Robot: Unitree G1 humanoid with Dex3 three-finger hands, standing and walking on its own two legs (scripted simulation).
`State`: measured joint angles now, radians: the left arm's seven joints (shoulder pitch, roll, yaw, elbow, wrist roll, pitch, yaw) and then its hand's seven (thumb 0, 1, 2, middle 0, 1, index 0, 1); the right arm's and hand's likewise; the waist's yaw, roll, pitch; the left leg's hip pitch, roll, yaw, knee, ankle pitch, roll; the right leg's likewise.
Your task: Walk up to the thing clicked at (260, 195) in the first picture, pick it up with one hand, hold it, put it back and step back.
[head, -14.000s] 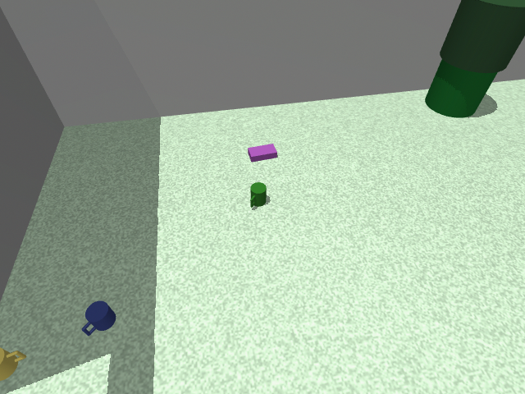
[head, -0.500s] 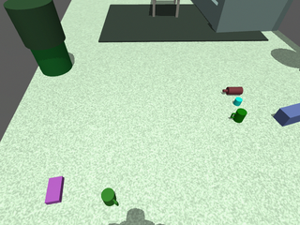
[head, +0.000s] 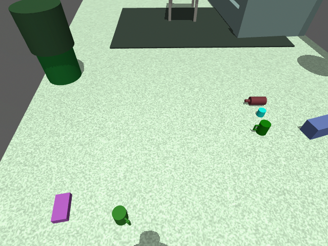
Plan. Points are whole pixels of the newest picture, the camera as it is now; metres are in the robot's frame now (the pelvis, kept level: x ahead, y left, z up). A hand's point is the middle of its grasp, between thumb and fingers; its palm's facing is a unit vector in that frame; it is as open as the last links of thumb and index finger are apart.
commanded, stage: stand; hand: left
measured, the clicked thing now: (122, 217) +0.43 +0.24 -0.73
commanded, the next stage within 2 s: walk up in 0.12 s
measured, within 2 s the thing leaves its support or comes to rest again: neither
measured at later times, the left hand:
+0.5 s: hand out of the picture +0.08 +0.30 -0.16, palm faces -0.04 -0.92 -0.40, open 7.4 cm
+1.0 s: hand out of the picture +0.08 +0.29 -0.16, palm faces -0.09 -0.90 -0.42, open 7.4 cm
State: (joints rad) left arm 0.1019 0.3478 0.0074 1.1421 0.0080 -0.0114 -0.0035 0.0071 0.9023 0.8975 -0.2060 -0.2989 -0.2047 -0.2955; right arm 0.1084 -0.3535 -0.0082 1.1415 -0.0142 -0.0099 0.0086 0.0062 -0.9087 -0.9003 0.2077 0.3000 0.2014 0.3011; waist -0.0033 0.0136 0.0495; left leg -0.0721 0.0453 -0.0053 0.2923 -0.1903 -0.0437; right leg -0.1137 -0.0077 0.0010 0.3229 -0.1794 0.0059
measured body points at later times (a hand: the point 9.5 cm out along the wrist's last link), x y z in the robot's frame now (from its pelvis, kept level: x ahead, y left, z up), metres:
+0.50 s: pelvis -0.01 +0.03 -0.01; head +0.01 +0.03 +0.44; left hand +0.08 +0.34 -0.13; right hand +0.05 -0.28 -0.14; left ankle -0.02 +0.15 -0.75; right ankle +0.00 -0.12 -0.75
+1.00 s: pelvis -0.01 +0.03 -0.01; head +0.01 +0.02 +0.44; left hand +0.08 +0.34 -0.13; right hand +0.05 -0.29 -0.14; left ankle -0.02 +0.15 -0.75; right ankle +0.00 -0.12 -0.75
